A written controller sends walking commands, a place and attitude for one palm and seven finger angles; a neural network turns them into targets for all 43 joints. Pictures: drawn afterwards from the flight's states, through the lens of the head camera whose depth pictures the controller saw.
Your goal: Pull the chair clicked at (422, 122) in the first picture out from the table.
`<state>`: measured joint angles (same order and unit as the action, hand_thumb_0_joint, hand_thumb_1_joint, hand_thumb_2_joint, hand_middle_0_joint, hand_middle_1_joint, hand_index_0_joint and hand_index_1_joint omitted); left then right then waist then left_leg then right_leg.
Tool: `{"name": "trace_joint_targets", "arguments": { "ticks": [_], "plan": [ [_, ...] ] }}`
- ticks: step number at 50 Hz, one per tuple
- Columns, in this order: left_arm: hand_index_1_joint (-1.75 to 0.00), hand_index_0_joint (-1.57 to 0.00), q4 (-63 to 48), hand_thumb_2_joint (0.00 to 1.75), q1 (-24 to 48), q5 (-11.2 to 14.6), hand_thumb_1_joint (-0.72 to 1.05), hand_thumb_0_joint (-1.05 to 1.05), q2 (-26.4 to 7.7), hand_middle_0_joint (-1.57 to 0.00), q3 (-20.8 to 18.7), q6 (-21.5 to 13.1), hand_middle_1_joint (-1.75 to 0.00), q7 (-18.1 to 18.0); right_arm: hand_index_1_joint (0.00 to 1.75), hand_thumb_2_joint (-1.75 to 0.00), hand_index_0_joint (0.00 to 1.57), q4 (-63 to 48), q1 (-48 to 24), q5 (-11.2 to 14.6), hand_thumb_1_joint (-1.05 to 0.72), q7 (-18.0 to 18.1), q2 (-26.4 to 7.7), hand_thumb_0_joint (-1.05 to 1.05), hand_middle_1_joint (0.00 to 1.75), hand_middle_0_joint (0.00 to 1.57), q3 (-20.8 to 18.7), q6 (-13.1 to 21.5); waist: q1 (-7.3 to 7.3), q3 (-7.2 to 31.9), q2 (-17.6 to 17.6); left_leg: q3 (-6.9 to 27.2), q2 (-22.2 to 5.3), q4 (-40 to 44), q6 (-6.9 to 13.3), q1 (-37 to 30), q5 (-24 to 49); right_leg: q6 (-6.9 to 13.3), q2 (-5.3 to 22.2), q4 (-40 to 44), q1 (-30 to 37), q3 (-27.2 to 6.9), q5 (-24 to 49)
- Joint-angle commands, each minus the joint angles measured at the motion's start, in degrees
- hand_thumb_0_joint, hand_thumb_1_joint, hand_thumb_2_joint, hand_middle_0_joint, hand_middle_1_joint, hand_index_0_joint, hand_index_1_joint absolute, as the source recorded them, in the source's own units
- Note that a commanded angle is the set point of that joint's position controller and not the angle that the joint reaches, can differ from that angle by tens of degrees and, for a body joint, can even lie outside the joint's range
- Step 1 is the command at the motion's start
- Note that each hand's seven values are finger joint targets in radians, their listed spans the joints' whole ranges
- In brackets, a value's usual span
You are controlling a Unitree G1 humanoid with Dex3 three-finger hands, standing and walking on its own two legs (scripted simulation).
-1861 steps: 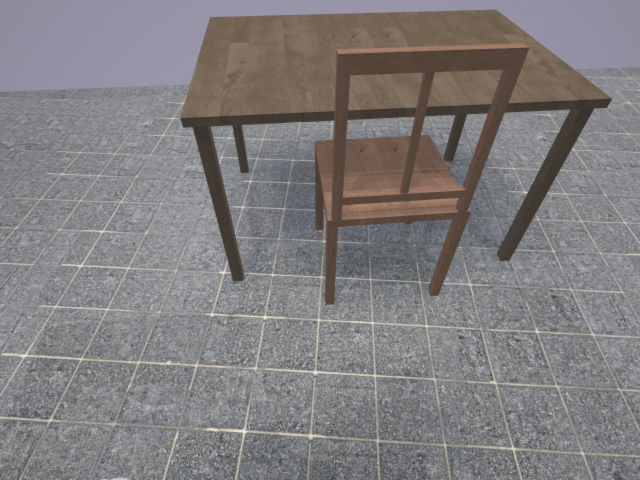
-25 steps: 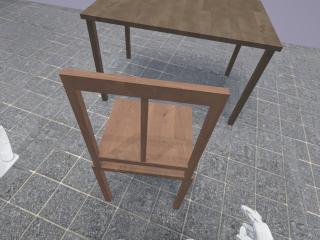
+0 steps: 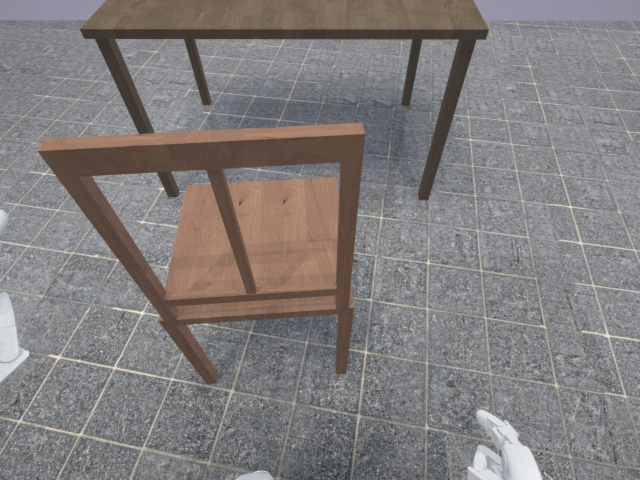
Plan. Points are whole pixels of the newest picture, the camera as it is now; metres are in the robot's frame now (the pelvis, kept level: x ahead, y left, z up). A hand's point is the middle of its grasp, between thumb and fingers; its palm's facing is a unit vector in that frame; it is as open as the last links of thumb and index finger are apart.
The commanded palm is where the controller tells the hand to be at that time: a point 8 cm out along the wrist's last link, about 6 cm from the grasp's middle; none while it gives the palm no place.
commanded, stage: stop stepping back and stand still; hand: left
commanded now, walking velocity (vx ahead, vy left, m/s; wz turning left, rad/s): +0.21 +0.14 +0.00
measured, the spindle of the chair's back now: (236, 240) +0.50 +0.17 -0.06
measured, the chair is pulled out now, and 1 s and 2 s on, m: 0.65 0.65 0.65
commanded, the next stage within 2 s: let the arm hang, fingers relaxed in 0.64 s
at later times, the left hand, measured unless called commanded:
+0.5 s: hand out of the picture +0.17 +0.28 +0.17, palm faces +0.45 -0.76 -0.46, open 7.5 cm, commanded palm +0.11 +0.32 +0.18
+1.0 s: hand out of the picture +0.07 +0.18 -0.16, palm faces +0.01 -0.99 -0.16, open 7.4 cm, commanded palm none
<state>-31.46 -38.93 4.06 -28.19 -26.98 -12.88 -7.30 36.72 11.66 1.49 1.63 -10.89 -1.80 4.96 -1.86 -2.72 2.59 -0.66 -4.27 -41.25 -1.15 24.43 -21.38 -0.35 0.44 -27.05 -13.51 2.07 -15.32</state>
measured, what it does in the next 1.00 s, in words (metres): stands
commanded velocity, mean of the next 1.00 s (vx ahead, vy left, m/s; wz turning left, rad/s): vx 0.01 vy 0.01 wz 0.00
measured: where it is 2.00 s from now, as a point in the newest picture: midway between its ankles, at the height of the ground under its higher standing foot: outside the picture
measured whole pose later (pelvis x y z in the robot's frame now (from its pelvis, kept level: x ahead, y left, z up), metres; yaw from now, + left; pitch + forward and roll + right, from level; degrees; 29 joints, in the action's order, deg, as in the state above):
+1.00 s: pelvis -0.02 +0.01 -0.01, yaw +3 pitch -1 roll +0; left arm 39.5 -16.8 -1.4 -9.4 1.0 4.4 -0.1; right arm 48.3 12.9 -1.4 -0.5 -12.0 0.0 0.2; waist -2.0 -2.3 -1.4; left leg 0.0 0.7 -33.5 0.7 17.3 -15.5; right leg -1.9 4.1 -33.7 -14.7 3.4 -18.0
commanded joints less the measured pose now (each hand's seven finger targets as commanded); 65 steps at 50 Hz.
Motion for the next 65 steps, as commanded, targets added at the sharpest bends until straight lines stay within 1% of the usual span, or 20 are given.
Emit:
{"name": "trace_joint_targets", "arguments": {
  "ticks": [1,5,8,10,15,21,28,36,37,38,39,41,44,45,47,50,53,56,62,65],
  "plan": [
    [-0.3,-0.2,-5.7,0.9,-0.63,-0.15,0.9,0.0,-9.01,-0.2,-9.53,-1.44,-0.3,-3.82,0.3,-0.9,0.2,-8.72,-3.57,0.38,-0.9,1.51,-6.25,0.0,0.3,0.2,-1.45,1.92,-0.67,10.27,-11.67,1.09,2.0,3.11,1.17,-3.9,0.83,6.65,15.53,6.33,2.43,-10.75,7.75],
    [-0.3,-0.2,-4.86,0.9,7.93,-1.11,0.9,0.0,-7.46,-0.2,-5.56,-2.9,-0.3,-4.11,0.3,-0.9,0.2,-7.66,-3.78,-0.12,-0.9,3.28,-7.97,0.0,0.3,0.2,-2.16,5.21,0.71,3.96,-5.87,1.88,1.02,18.58,3.24,-9.67,7.97,2.51,9.62,3.7,0.54,-6.89,4.68],
    [-0.3,-0.2,-3.69,0.9,6.65,-1.2,0.9,0.0,-6.05,-0.2,-3.7,-2.9,-0.3,-3.06,0.3,-0.9,0.2,-7.74,-2.27,0.6,-0.9,2.96,-9.57,0.0,0.3,0.2,-3.66,6.01,1.61,4.76,-5.08,2.65,-0.97,16.41,3.11,-12.05,16.62,1.76,8.13,3.79,2.21,-7.62,9.5],
    [-0.3,-0.2,-5.93,0.9,9.23,-2.11,0.9,0.0,-5.76,-0.2,-3.45,-3.22,-0.3,-3.17,0.3,-0.9,0.2,-7.32,-3.21,0.14,-0.9,2.88,-8.57,0.0,0.3,0.2,-2.58,5.72,0.93,2.1,4.55,4.89,-1.34,18.36,3.63,-8.2,13.79,1.16,6.34,3.05,2.87,-4.84,7.62],
    [-0.3,-0.2,-7.86,0.9,11.44,-2.43,0.9,0.0,-5.37,-0.2,-3.15,-3.91,-0.3,-3.48,0.3,-0.9,0.2,-7.78,-3.53,0.13,-0.9,2.35,-8.51,0.0,0.3,0.2,-2.69,5.84,1.0,1.14,0.13,5.19,-0.62,17.91,3.11,-6.33,7.4,1.62,5.27,6.18,3.55,-5.79,4.59],
    [-0.3,-0.2,-7.5,0.9,7.38,-1.87,0.9,0.0,-5.12,-0.2,-4.83,-3.44,-0.3,-3.68,0.3,-0.9,0.2,-9.32,-3.93,-0.02,-0.9,2.0,-7.69,0.0,0.3,0.2,-1.82,4.96,1.32,3.8,3.38,6.35,-1.84,22.56,3.26,-5.2,1.5,0.87,2.97,5.33,6.66,-3.34,2.21],
    [-0.3,-0.2,-6.63,0.9,10.1,-1.7,0.9,0.0,-3.8,-0.2,-2.56,-2.33,-0.3,-3.41,0.3,-0.9,0.2,-8.77,-4.04,-0.28,-0.9,2.27,-7.49,0.0,0.3,0.2,-1.29,5.25,1.27,5.36,0.18,5.5,-1.89,21.83,3.12,-7.98,4.48,0.34,3.3,6.82,6.92,-3.81,6.03],
    [-0.3,-0.2,-7.86,0.9,13.79,-2.1,0.9,0.0,-4.14,-0.2,-1.63,-1.73,-0.3,-3.78,0.3,-0.9,0.2,-8.41,-4.8,-0.4,-0.9,2.67,-7.16,0.0,0.3,0.2,-0.87,5.4,1.51,4.86,1.56,5.76,-1.67,23.0,3.05,-8.65,6.22,0.26,3.14,6.94,8.33,-3.16,7.04],
    [-0.3,-0.2,37.78,0.9,12.3,-7.54,0.9,0.0,6.06,-0.2,21.18,7.32,-0.3,4.75,0.3,-0.9,0.2,3.81,-5.32,-1.42,-0.9,-2.93,-15.81,0.0,0.3,0.2,-3.63,6.35,-0.13,0.38,0.86,7.42,-1.37,13.36,3.8,-4.97,24.09,0.8,4.67,-4.86,-1.85,0.61,15.4],
    [-0.3,-0.2,39.93,0.9,12.06,-6.54,0.9,0.0,10.39,-0.2,20.03,11.94,-0.3,6.11,0.3,-0.9,0.2,5.17,-0.67,-1.69,-0.9,-2.75,-10.96,0.0,0.3,0.2,-3.06,2.35,0.59,5.12,0.77,5.44,-2.27,14.57,3.52,-7.69,26.27,0.65,4.34,-4.71,-1.91,0.52,8.52],
    [-0.3,-0.2,39.37,0.9,11.84,-6.55,0.9,0.0,12.56,-0.2,20.85,13.34,-0.3,6.41,0.3,-0.9,0.2,4.6,0.79,-1.81,-0.9,-2.37,-8.73,0.0,0.3,0.2,-2.38,1.03,0.71,4.56,0.62,5.07,-2.87,14.93,3.79,-8.86,26.62,0.19,3.55,-4.63,-2.64,1.44,5.01],
    [-0.3,-0.2,44.07,0.9,14.55,-6.12,0.9,0.0,11.32,-0.2,21.87,13.38,-0.3,6.72,0.3,-0.9,0.2,3.19,-1.01,-2.44,-0.9,-2.11,-8.96,0.0,0.3,0.2,-1.31,-0.74,1.89,5.44,-0.13,9.13,-3.88,15.77,5.43,-4.77,19.66,-0.04,4.01,-4.58,-1.28,0.37,0.57],
    [-0.3,-0.2,53.13,0.9,18.7,-6.26,0.9,0.0,8.97,-0.2,22.61,13.14,-0.3,6.58,0.3,-0.9,0.2,3.65,0.37,-2.62,-0.9,-1.97,-8.43,0.0,0.3,0.2,-0.78,-2.38,1.83,6.61,-14.19,7.19,-0.18,11.96,4.21,-6.5,21.75,2.28,6.23,-1.02,2.35,-2.27,10.15],
    [-0.3,-0.2,56.24,0.9,19.82,-6.14,0.9,0.0,8.22,-0.2,22.9,13.23,-0.3,6.42,0.3,-0.9,0.2,4.24,1.05,-2.67,-0.9,-1.85,-8.76,0.0,0.3,0.2,-0.66,-2.9,1.5,7.68,-15.44,6.44,0.83,10.78,3.77,-7.67,21.64,3.05,7.62,-1.02,2.47,-3.29,11.57],
    [-0.3,-0.2,61.86,0.9,21.63,-5.72,0.9,0.0,7.59,-0.2,23.72,13.64,-0.3,6.21,0.3,-0.9,0.2,6.15,1.75,-2.67,-0.9,-1.62,-8.74,0.0,0.3,0.2,-0.26,-3.53,1.28,7.4,-11.51,5.86,1.33,11.23,3.35,-10.25,22.62,3.36,7.89,-1.11,1.71,-3.13,10.65],
    [-0.3,-0.2,69.76,0.9,20.6,-5.14,0.9,0.0,8.1,-0.2,24.89,13.97,-0.3,6.09,0.3,-0.9,0.2,9.39,1.89,-2.69,-0.9,-1.38,-8.38,0.0,0.3,0.2,0.51,-3.62,2.1,4.54,3.5,6.85,0.11,15.74,3.61,-9.15,20.74,1.65,5.44,-0.37,2.42,-2.02,5.22],
    [-0.3,-0.2,75.61,0.9,17.88,-5.13,0.9,0.0,10.73,-0.2,24.29,13.67,-0.3,5.74,0.3,-0.9,0.2,11.91,4.28,-2.76,-0.9,-0.89,-6.04,0.0,0.3,0.2,0.41,-3.88,2.28,4.59,9.69,6.6,0.51,16.7,3.41,-8.4,15.11,2.11,5.27,1.51,4.22,-1.3,4.11],
    [-0.3,-0.2,79.52,0.9,18.45,-4.75,0.9,0.0,10.86,-0.2,25.11,13.59,-0.3,5.81,0.3,-0.9,0.2,14.06,7.07,-2.57,-0.9,-0.65,-5.28,0.0,0.3,0.2,0.4,-4.41,1.99,2.79,8.48,7.17,0.28,17.62,3.4,-7.64,11.41,2.55,5.2,3.21,4.16,-0.96,3.13],
    [-0.3,-0.2,84.65,0.9,18.59,-4.65,0.9,0.0,11.47,-0.2,25.71,13.51,-0.3,5.96,0.3,-0.9,0.2,17.02,11.75,-2.39,-0.9,-0.5,-5.01,0.0,0.3,0.2,0.07,-4.95,1.41,-1.25,-3.43,7.32,0.32,18.4,3.44,-6.81,5.3,3.05,5.66,5.97,0.83,-1.4,-3.26],
    [-0.3,-0.2,86.37,0.9,17.71,-4.57,0.9,0.0,11.83,-0.2,25.91,13.6,-0.3,5.83,0.3,-0.9,0.2,18.32,12.67,-2.45,-0.9,-0.44,-4.51,0.0,0.3,0.2,0.21,-4.99,1.41,-2.48,-3.6,6.75,0.5,18.64,3.53,-7.31,4.24,3.19,5.75,6.5,-1.13,-1.72,-5.45]
  ]
}}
